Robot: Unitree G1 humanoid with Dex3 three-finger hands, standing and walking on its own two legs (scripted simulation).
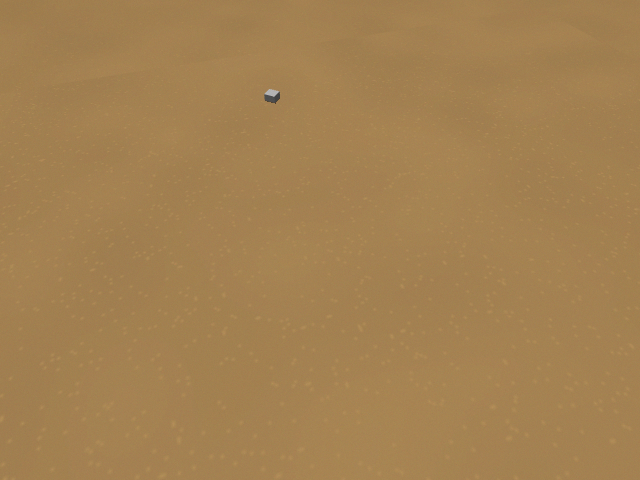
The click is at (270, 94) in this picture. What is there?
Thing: small box
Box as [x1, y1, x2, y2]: [264, 89, 279, 102]
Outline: 269,89 264,94 265,99 274,102 279,97 279,91
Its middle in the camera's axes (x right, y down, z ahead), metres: -0.27 -0.85 +2.30
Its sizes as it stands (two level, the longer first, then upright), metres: 0.068 0.065 0.040
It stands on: the floor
